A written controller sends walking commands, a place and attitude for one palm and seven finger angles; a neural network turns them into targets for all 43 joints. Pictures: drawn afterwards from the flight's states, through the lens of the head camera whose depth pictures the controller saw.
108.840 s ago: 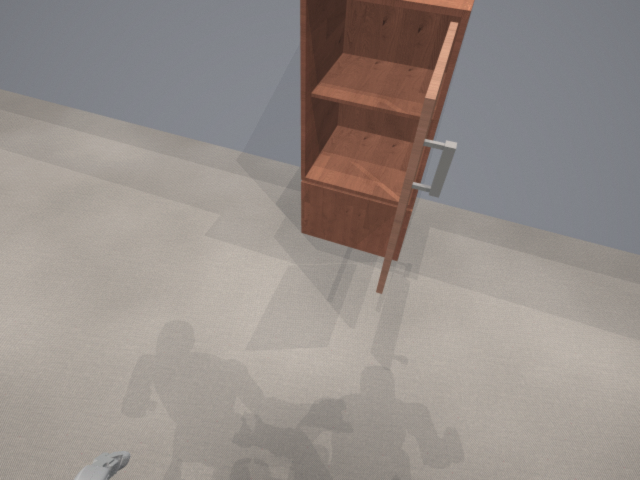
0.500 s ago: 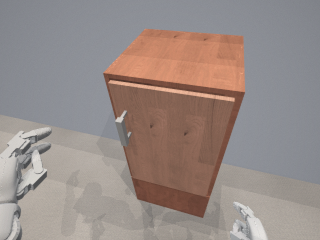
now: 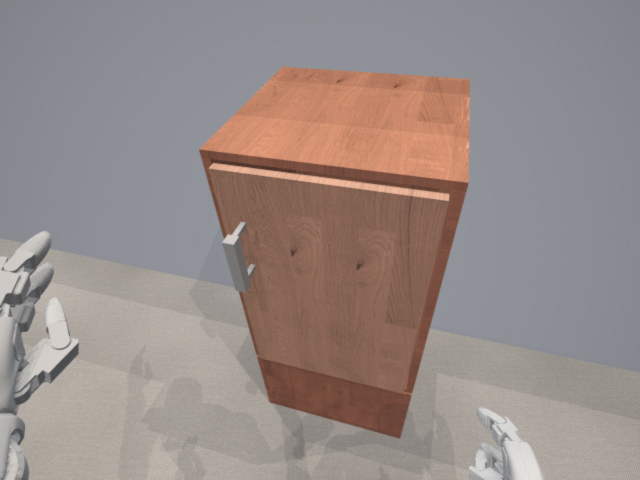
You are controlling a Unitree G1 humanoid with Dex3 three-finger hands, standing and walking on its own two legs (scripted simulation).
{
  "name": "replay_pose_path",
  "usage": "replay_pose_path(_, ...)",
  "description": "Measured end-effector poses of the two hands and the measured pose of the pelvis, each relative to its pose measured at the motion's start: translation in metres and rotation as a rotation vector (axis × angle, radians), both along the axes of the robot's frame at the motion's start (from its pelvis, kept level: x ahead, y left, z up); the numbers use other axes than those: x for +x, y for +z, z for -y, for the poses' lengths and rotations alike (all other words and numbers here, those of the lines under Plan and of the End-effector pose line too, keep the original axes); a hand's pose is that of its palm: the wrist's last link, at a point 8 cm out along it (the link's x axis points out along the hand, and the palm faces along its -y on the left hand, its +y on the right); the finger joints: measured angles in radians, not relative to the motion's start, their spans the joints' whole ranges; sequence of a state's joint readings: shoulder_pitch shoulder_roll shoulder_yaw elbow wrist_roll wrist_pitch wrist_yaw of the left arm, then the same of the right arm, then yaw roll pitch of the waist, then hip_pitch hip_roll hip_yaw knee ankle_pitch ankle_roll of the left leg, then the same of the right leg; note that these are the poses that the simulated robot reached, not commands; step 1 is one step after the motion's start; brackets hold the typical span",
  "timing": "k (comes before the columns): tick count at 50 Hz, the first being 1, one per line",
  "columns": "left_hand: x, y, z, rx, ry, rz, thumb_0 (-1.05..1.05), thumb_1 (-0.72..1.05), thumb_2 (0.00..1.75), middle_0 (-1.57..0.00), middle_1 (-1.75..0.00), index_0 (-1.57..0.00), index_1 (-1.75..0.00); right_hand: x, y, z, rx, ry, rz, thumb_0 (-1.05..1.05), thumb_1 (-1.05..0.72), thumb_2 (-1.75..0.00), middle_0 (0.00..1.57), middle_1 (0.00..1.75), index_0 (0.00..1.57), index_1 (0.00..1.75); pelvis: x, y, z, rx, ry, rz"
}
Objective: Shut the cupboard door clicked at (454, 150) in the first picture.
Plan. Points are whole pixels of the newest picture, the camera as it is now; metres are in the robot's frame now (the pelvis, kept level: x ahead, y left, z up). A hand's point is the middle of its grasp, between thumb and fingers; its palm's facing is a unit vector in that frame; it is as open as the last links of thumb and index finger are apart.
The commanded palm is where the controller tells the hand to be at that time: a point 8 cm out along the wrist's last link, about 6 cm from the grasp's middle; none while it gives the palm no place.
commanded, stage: step back with the hand held close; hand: left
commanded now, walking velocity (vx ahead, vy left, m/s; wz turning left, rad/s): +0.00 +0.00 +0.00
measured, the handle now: (242, 257) +0.50 +0.21 -0.03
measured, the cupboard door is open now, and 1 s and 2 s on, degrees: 0 0 0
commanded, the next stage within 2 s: stop stepping back and stand still in 1.40 s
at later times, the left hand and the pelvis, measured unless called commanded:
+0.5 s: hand (54, 344) +0.19 +0.28 +0.16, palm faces +0.36 -0.78 -0.51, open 7.4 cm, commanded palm +0.13 +0.32 +0.17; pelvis -0.02 +0.02 +0.00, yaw -1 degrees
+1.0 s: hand out of the picture +0.08 +0.32 +0.16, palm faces +0.49 -0.73 -0.47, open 7.4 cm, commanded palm +0.02 +0.35 +0.17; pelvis -0.10 +0.04 -0.02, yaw +4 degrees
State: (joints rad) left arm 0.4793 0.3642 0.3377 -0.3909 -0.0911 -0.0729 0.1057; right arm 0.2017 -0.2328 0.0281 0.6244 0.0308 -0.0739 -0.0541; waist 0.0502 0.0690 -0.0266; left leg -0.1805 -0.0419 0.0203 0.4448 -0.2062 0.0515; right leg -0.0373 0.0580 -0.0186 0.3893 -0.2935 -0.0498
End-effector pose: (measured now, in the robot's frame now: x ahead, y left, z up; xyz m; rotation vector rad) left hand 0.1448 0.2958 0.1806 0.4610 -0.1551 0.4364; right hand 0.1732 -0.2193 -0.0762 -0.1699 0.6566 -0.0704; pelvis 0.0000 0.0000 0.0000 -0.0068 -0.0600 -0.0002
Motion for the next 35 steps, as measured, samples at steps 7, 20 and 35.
replay_pose_path(7,0.000,0.000,-0.007,0.039,0.025,-0.012,0.01,0.89,0.90,-0.21,-0.30,-0.21,-0.30,-0.003,-0.005,0.005,0.002,-0.002,-0.037,0.02,-0.90,-0.90,0.21,0.30,0.20,0.30,-0.003,-0.001,0.003,-0.015,0.009,-0.028)
replay_pose_path(20,0.012,-0.002,-0.009,0.099,-0.069,-0.065,0.01,0.89,0.90,-0.21,-0.30,-0.21,-0.30,-0.022,-0.009,0.016,-0.057,-0.112,-0.136,0.02,-0.90,-0.90,0.20,0.30,0.20,0.30,-0.010,-0.004,-0.012,-0.008,-0.016,-0.078)
replay_pose_path(35,-0.039,-0.011,-0.040,0.085,-0.064,-0.012,0.01,0.89,0.90,-0.21,-0.30,-0.21,-0.30,-0.068,0.006,-0.009,-0.106,-0.106,-0.087,0.02,-0.90,-0.90,0.21,0.30,0.20,0.30,-0.054,-0.008,-0.035,-0.035,-0.012,-0.069)
